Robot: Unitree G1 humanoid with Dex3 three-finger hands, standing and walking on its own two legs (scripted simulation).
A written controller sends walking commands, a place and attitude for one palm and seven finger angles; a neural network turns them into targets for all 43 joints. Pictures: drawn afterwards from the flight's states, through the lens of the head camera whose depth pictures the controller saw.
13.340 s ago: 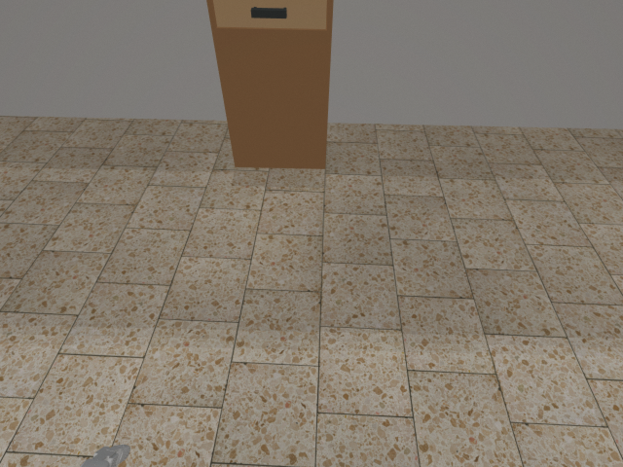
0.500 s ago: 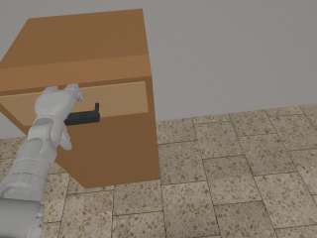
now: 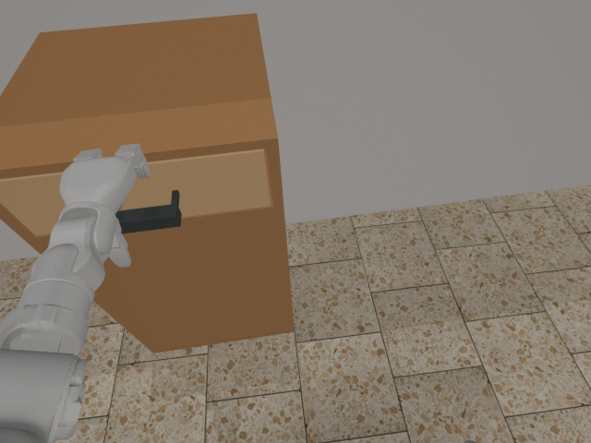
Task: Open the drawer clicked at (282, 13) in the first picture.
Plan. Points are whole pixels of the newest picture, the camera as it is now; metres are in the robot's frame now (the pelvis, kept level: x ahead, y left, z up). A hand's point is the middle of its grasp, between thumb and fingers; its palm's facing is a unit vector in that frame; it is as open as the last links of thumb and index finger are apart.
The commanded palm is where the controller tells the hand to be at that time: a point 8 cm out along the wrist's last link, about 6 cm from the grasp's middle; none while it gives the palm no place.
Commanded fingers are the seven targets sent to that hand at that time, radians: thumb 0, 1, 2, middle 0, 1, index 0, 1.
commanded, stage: move the hooked fingers above the handle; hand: left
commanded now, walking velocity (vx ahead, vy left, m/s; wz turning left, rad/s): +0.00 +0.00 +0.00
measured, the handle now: (139, 209) +0.47 +0.28 +0.01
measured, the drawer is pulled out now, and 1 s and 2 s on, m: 0.00 0.00 0.00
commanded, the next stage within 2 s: lower the fingers behind the handle in 0.74 s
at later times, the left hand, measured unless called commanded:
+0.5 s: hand (119, 205) +0.43 +0.27 +0.07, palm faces +0.01 -0.01 -1.00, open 13.7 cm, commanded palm +0.40 +0.27 +0.13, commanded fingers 0.00 -0.50 0.30 -0.30 -1.20 -0.30 -1.20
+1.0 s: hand (121, 218) +0.41 +0.26 +0.07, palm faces -0.02 -0.02 -1.00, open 13.8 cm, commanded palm +0.39 +0.27 +0.12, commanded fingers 0.00 -0.50 0.30 -0.30 -1.20 -0.30 -1.20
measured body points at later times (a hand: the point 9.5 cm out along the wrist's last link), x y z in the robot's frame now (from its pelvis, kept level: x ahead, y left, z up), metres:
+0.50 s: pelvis +0.01 +0.01 +0.00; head +0.05 -0.01 +0.45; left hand +0.42 +0.27 +0.13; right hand +0.10 -0.25 -0.14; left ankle -0.03 +0.10 -0.73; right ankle -0.01 -0.11 -0.73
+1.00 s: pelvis +0.01 +0.00 +0.00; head +0.05 -0.02 +0.45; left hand +0.40 +0.26 +0.12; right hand +0.12 -0.27 -0.13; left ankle -0.03 +0.10 -0.73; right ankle -0.01 -0.11 -0.73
